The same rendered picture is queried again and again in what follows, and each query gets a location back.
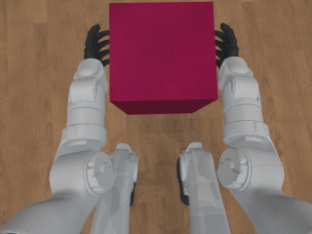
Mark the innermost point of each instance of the left robot shin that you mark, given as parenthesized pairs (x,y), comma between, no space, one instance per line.
(121,146)

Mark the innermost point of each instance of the robot left upper arm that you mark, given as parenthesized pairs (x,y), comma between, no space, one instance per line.
(78,180)

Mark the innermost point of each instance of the robot left forearm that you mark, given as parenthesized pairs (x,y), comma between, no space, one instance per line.
(85,110)

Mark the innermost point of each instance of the right robot hand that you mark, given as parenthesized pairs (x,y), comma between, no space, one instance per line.
(228,45)

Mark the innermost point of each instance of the robot right forearm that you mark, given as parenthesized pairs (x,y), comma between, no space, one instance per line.
(243,121)

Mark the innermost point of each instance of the carton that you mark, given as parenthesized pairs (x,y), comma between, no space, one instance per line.
(162,57)

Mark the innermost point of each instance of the robot right upper arm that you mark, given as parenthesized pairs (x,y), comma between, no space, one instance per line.
(255,177)

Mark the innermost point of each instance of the robot right foot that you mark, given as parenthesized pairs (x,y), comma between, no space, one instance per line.
(184,198)

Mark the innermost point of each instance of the left robot hand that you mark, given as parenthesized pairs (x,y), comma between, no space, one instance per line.
(92,46)

